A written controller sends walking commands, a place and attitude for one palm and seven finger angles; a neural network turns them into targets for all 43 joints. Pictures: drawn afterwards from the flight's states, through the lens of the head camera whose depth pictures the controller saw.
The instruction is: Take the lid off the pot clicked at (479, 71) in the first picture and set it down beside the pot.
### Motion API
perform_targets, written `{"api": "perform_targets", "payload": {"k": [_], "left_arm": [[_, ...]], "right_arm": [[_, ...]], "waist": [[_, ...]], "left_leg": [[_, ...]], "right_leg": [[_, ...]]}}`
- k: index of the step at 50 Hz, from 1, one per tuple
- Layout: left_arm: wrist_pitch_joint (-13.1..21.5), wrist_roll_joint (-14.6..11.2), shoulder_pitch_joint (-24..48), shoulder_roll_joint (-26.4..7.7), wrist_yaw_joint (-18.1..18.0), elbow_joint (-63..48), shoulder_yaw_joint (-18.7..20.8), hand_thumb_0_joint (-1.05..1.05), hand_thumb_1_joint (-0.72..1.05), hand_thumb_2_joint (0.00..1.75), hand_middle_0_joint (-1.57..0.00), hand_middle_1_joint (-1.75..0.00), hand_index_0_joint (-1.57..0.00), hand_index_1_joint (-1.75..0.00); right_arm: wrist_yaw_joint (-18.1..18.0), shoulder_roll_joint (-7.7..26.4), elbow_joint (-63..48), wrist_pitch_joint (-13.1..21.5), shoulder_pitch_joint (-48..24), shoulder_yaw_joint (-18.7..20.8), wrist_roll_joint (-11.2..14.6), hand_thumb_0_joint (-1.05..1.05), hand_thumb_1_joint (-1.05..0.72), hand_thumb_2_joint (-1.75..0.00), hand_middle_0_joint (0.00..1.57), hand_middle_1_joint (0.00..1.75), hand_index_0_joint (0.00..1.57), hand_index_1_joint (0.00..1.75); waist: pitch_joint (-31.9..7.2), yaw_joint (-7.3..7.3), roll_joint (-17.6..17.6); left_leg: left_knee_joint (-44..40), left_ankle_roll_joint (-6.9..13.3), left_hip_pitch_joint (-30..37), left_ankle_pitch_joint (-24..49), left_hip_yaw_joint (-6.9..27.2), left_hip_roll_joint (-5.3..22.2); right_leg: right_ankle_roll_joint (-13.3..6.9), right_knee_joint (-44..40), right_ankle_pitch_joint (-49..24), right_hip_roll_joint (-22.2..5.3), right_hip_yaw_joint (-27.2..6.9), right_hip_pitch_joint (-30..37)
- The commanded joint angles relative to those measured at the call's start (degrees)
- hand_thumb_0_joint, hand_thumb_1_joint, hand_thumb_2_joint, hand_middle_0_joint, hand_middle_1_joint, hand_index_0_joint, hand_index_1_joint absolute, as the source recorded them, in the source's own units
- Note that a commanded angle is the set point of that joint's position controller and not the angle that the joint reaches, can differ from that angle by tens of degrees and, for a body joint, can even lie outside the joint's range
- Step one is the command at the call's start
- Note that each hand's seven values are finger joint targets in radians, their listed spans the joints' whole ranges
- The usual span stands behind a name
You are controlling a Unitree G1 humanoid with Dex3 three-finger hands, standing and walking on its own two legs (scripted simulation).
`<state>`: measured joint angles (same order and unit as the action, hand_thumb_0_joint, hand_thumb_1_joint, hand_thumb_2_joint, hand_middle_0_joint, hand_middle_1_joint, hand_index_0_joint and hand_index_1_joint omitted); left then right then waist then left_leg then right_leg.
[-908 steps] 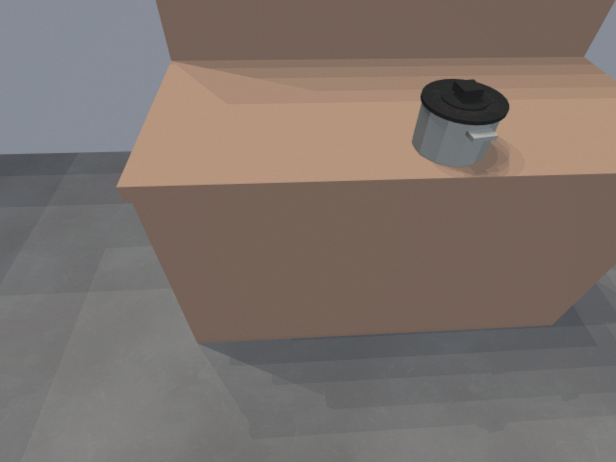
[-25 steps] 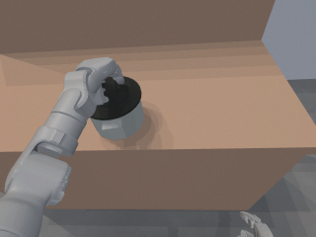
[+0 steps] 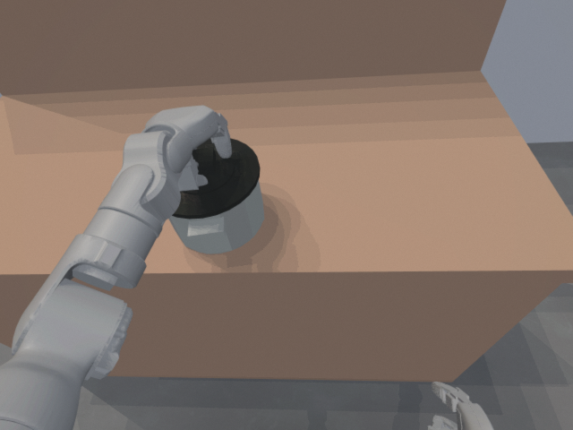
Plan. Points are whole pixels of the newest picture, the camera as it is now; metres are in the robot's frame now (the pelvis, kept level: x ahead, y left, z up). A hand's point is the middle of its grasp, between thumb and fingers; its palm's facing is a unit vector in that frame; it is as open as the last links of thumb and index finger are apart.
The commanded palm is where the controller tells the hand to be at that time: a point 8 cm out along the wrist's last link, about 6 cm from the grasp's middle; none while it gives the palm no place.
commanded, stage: close the fingers and squeeze the knob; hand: left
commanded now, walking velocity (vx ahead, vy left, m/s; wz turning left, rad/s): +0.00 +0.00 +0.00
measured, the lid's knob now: (200, 162) +0.47 +0.14 +0.13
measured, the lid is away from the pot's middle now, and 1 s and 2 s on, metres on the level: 0.00 0.00 0.01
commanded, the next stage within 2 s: lift the lid straight up in 0.82 s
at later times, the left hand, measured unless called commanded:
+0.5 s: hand (194, 167) +0.44 +0.13 +0.15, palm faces -0.32 -0.05 -0.95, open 6.9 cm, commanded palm +0.42 +0.13 +0.21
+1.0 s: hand (194, 166) +0.44 +0.13 +0.15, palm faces -0.33 -0.06 -0.94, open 6.3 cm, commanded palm +0.43 +0.14 +0.22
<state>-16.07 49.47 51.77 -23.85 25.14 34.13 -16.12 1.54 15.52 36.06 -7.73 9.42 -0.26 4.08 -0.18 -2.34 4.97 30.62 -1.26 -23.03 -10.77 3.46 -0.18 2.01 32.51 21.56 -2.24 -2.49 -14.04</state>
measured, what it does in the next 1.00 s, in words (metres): stands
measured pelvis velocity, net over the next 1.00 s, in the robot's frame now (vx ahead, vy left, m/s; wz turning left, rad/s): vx -0.01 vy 0.00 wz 0.00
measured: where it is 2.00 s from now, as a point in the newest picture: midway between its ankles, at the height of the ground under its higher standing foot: outside the picture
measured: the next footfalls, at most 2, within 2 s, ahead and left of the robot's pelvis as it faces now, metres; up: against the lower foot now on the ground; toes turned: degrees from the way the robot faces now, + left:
none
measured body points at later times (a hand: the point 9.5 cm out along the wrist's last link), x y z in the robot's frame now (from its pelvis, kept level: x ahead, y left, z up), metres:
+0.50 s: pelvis +0.00 +0.00 +0.00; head +0.02 -0.04 +0.45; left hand +0.45 +0.13 +0.20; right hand +0.15 -0.24 -0.13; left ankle +0.05 +0.14 -0.73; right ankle -0.05 -0.15 -0.73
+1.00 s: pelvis -0.01 +0.00 +0.00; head +0.02 -0.04 +0.45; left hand +0.45 +0.13 +0.20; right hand +0.13 -0.25 -0.13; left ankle +0.05 +0.14 -0.73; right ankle -0.05 -0.15 -0.73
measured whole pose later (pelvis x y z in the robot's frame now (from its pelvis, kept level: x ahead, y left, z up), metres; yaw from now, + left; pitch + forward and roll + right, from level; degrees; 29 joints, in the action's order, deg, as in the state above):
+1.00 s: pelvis -0.01 +0.00 +0.00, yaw +0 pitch +3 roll +0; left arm -15.0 49.4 53.1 -24.0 25.4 37.3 -16.0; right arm 0.7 15.7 36.8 -7.4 10.0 -0.3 3.9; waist 0.1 -2.9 4.8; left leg 30.1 -1.2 -22.7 -10.1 3.8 0.0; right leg 1.8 32.2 21.0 -2.0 -2.2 -13.7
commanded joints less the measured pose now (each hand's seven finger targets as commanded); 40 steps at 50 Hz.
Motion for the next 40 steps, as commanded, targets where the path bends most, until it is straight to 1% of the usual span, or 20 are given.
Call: {"api": "perform_targets", "payload": {"k": [1, 3, 5, 6, 8, 13, 15, 17, 19, 20, 22, 24, 27, 29, 30, 32, 34, 36, 38, 40], "left_arm": [[-0.29, 0.73, 27.29, -11.54, -2.15, -10.18, 5.98, 0.00, 0.16, 1.00, -0.65, -0.94, -0.65, -0.94], [-0.05, 0.77, 27.14, -13.31, -2.30, -10.82, 7.28, 0.00, 0.19, 0.98, -0.67, -0.95, -0.67, -0.95], [-0.42, 0.74, 26.49, -10.27, -2.18, -10.16, 4.80, 0.00, 0.21, 0.96, -0.68, -0.96, -0.68, -0.96], [-0.47, 0.71, 26.65, -11.83, -2.26, -9.84, 6.11, 0.00, 0.23, 0.94, -0.69, -0.97, -0.69, -0.97], [-0.40, 0.68, 28.12, -10.57, -2.19, -10.97, 4.61, 0.00, 0.26, 0.92, -0.70, -0.98, -0.70, -0.98], [-0.37, 0.87, 28.33, -12.38, -2.19, -10.55, 6.14, 0.00, 0.28, 0.96, -0.68, -0.95, -0.73, -0.98], [-0.70, 0.82, 28.40, -9.50, -2.01, -9.21, 3.76, 0.00, 0.29, 0.98, -0.67, -0.94, -0.74, -0.98], [-0.47, 0.67, 28.87, -12.13, -2.15, -9.64, 5.99, 0.00, 0.31, 0.99, -0.66, -0.93, -0.76, -0.99], [-0.71, 1.01, 29.97, -9.93, -1.97, -8.35, 4.03, 0.00, 0.33, 1.01, -0.66, -0.93, -0.77, -1.00], [-0.71, 0.89, 29.36, -11.61, -1.99, -8.01, 5.62, 0.00, 0.34, 1.01, -0.66, -0.93, -0.78, -1.00], [-0.33, 0.43, 29.15, -9.35, -1.76, -8.68, 3.67, 0.00, 0.36, 1.02, -0.66, -0.93, -0.80, -1.01], [-0.57, 1.06, 31.75, -8.79, -1.87, -8.46, 2.89, 0.00, 0.38, 1.03, -0.67, -0.93, -0.83, -1.02], [-0.02, 0.06, 30.23, -9.52, -1.86, -9.39, 4.12, 0.00, 0.41, 1.04, -0.68, -0.94, -0.86, -1.04], [-0.46, 0.38, 30.42, -8.43, -1.74, -5.64, 3.07, 0.00, 0.43, 1.04, -0.68, -0.94, -0.89, -1.05], [-0.36, 0.46, 31.97, -10.38, -1.88, -6.64, 4.43, 0.00, 0.45, 1.05, -0.68, -0.94, -0.90, -1.05], [0.06, -0.13, 31.76, -9.06, -1.78, -6.60, 3.40, 0.00, 0.47, 1.05, -0.69, -0.95, -0.93, -1.06], [0.30, 0.77, 31.62, -12.05, -2.02, -4.99, 5.82, 0.00, 0.49, 1.06, -0.70, -0.95, -0.95, -1.07], [0.25, 0.60, 31.17, -8.64, -1.86, -4.37, 3.22, 0.00, 0.51, 1.07, -0.70, -0.96, -0.97, -1.08], [0.79, 0.65, 31.76, -11.05, -1.90, -5.96, 4.92, 0.00, 0.53, 1.07, -0.71, -0.97, -0.99, -1.09], [0.61, 0.78, 30.82, -11.31, -2.02, -2.51, 5.10, 0.00, 0.55, 1.08, -0.72, -0.97, -1.01, -1.09]], "right_arm": [[-0.27, 5.81, -8.15, 2.64, -5.84, 2.08, 0.29, 0.00, -0.90, -0.90, 0.20, 0.30, 0.20, 0.30], [-0.33, 5.85, -8.28, 2.69, -5.86, 2.08, 0.18, 0.00, -0.90, -0.90, 0.20, 0.30, 0.20, 0.30], [-0.33, 5.45, -8.23, 2.66, -6.27, 2.03, 0.41, 0.00, -0.90, -0.90, 0.20, 0.30, 0.20, 0.30], [-0.44, 5.77, -7.93, 2.53, -6.18, 2.03, 0.45, 0.00, -0.90, -0.90, 0.20, 0.30, 0.20, 0.30], [-0.42, 5.70, -7.99, 2.29, -6.37, 2.09, 0.39, 0.00, -0.90, -0.90, 0.20, 0.30, 0.20, 0.30], [-0.55, 5.76, -7.91, 2.44, -6.08, 1.98, 0.25, 0.00, -0.90, -0.90, 0.20, 0.30, 0.20, 0.30], [-0.53, 5.44, -7.76, 2.28, -6.54, 1.84, 0.43, 0.00, -0.90, -0.90, 0.20, 0.30, 0.20, 0.30], [-0.72, 6.04, -7.51, 2.26, -5.98, 2.16, 0.31, 0.00, -0.90, -0.90, 0.20, 0.30, 0.20, 0.30], [-0.79, 5.52, -7.35, 2.37, -6.14, 1.88, 0.29, 0.00, -0.90, -0.90, 0.20, 0.30, 0.20, 0.30], [-0.83, 5.71, -7.30, 2.40, -6.00, 1.89, 0.26, 0.00, -0.90, -0.90, 0.20, 0.30, 0.20, 0.30], [-0.76, 5.72, -7.52, 2.35, -5.84, 2.04, 0.25, 0.00, -0.90, -0.90, 0.20, 0.30, 0.20, 0.30], [-0.78, 5.59, -7.11, 2.23, -6.13, 1.96, 0.33, 0.00, -0.90, -0.90, 0.20, 0.30, 0.20, 0.30], [-0.71, 5.88, -7.27, 2.42, -5.40, 2.28, 0.07, 0.00, -0.90, -0.90, 0.20, 0.30, 0.20, 0.30], [-0.94, 5.60, -6.79, 2.31, -5.59, 1.88, 0.20, 0.00, -0.90, -0.90, 0.20, 0.30, 0.20, 0.30], [-1.06, 5.81, -6.52, 2.40, -5.26, 1.86, 0.13, 0.00, -0.90, -0.90, 0.20, 0.30, 0.20, 0.30], [-1.15, 5.84, -6.76, 2.47, -5.14, 2.08, 0.05, 0.00, -0.90, -0.90, 0.20, 0.30, 0.20, 0.30], [-1.29, 5.99, -6.43, 2.64, -4.88, 1.87, -0.02, 0.00, -0.90, -0.90, 0.20, 0.30, 0.20, 0.30], [-1.28, 5.58, -6.50, 2.64, -5.12, 1.88, 0.08, 0.00, -0.90, -0.90, 0.20, 0.30, 0.20, 0.30], [-1.30, 5.84, -6.79, 2.67, -4.85, 2.04, -0.07, 0.00, -0.90, -0.90, 0.20, 0.30, 0.20, 0.30], [-1.48, 5.90, -6.27, 2.59, -4.65, 1.73, 0.15, 0.00, -0.90, -0.90, 0.20, 0.30, 0.20, 0.30]], "waist": [[-22.41, 0.61, -7.03], [-23.12, 0.73, -6.78], [-21.75, 0.43, -6.71], [-21.03, 0.48, -7.82], [-22.05, 0.07, -7.03], [-23.15, 0.42, -6.85], [-20.93, 0.02, -6.46], [-21.90, 0.04, -7.45], [-21.35, -0.19, -6.69], [-21.53, 0.23, -7.85], [-22.15, -0.33, -6.56], [-21.04, -0.50, -6.18], [-22.63, -0.25, -6.92], [-20.38, -0.47, -8.10], [-21.07, -0.29, -8.20], [-20.95, -0.66, -7.94], [-21.38, -0.01, -7.44], [-20.73, -0.40, -7.99], [-21.74, -0.20, -7.61], [-19.42, -0.25, -8.29]], "left_leg": [[-0.08, 4.93, 19.98, 12.57, -3.42, -3.75], [0.14, 5.02, 20.01, 12.84, -3.46, -3.82], [-0.01, 4.94, 19.72, 11.51, -3.66, -3.80], [-0.11, 4.93, 19.23, 11.21, -3.63, -3.60], [-0.25, 4.91, 19.78, 10.92, -3.69, -3.61], [-0.01, 4.91, 19.97, 11.51, -3.27, -3.75], [-0.14, 4.80, 19.28, 10.36, -3.51, -3.80], [0.09, 5.06, 19.58, 10.95, -3.49, -3.65], [-0.13, 4.94, 19.66, 10.18, -3.41, -3.85], [0.00, 4.99, 19.41, 10.44, -3.32, -3.85], [0.22, 5.02, 19.90, 11.30, -3.38, -3.89], [-0.19, 4.83, 20.12, 9.91, -3.33, -3.71], [-0.17, 5.03, 20.65, 10.71, -3.01, -3.68], [-0.44, 5.04, 19.16, 9.02, -3.33, -3.90], [-0.64, 5.11, 19.27, 8.91, -3.32, -3.94], [-0.44, 5.29, 19.11, 8.84, -3.27, -4.03], [-0.57, 5.12, 19.20, 9.31, -3.18, -3.95], [-0.72, 5.10, 19.33, 8.78, -3.27, -3.98], [-0.74, 5.24, 19.46, 8.95, -3.36, -3.95], [-0.92, 5.16, 18.12, 8.04, -3.48, -3.97]], "right_leg": [[-3.55, -4.07, -26.60, 4.77, 6.53, -2.60], [-3.55, -4.00, -27.12, 4.74, 6.32, -1.85], [-3.48, -4.32, -25.64, 4.75, 6.47, -3.12], [-3.48, -4.47, -25.72, 4.73, 6.47, -2.95], [-3.47, -4.45, -25.11, 4.70, 6.52, -3.02], [-3.57, -4.15, -25.94, 4.71, 6.44, -2.32], [-3.57, -4.42, -24.67, 4.68, 6.68, -3.79], [-3.62, -4.60, -25.54, 4.50, 6.35, -2.88], [-3.59, -4.47, -24.70, 4.71, 6.64, -3.84], [-3.57, -4.42, -25.17, 4.72, 6.54, -3.20], [-3.66, -4.36, -25.68, 4.53, 6.57, -3.44], [-3.70, -4.53, -23.94, 4.76, 6.63, -4.63], [-3.76, -4.66, -24.58, 4.58, 6.68, -3.40], [-3.57, -4.84, -23.71, 4.79, 6.75, -4.28], [-3.51, -4.96, -24.02, 4.70, 6.61, -3.60], [-3.56, -5.07, -23.97, 4.40, 6.60, -3.88], [-3.61, -4.72, -24.19, 4.60, 6.44, -3.27], [-3.49, -5.10, -23.25, 4.67, 6.53, -4.23], [-3.47, -5.11, -23.86, 4.60, 6.35, -3.19], [-3.45, -5.21, -22.95, 4.62, 6.47, -3.97]]}}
